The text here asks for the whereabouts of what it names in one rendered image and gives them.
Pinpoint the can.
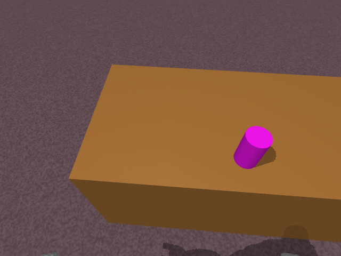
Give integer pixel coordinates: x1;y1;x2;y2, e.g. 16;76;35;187
234;126;273;169

